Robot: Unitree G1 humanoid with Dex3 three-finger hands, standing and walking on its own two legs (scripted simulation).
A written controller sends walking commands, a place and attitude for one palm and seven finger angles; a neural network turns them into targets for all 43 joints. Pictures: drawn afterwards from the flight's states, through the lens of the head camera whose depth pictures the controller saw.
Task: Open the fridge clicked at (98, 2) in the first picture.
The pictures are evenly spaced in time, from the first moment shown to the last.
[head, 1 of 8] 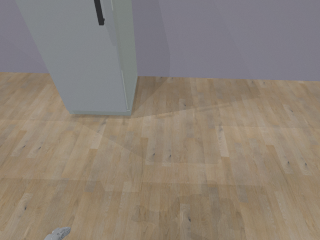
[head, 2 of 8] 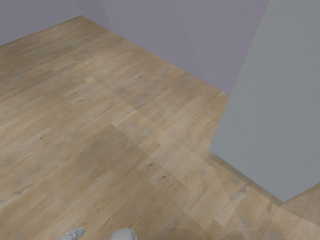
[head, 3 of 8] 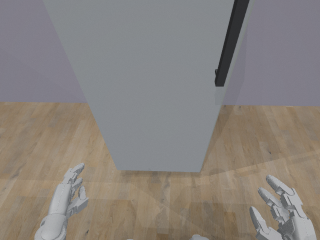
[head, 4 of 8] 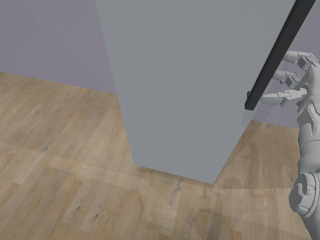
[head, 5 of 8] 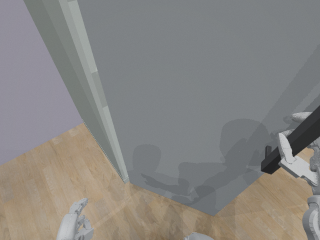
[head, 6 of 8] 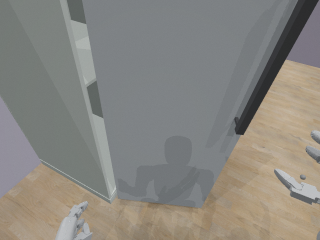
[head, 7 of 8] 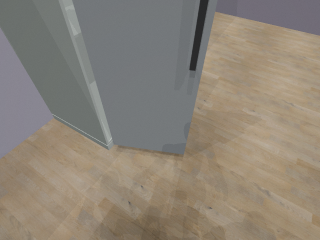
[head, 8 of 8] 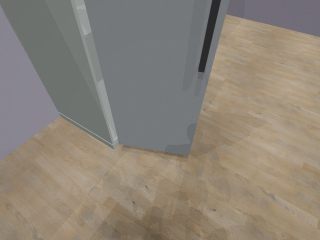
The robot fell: no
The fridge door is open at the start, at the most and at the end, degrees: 0 76 68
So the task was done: yes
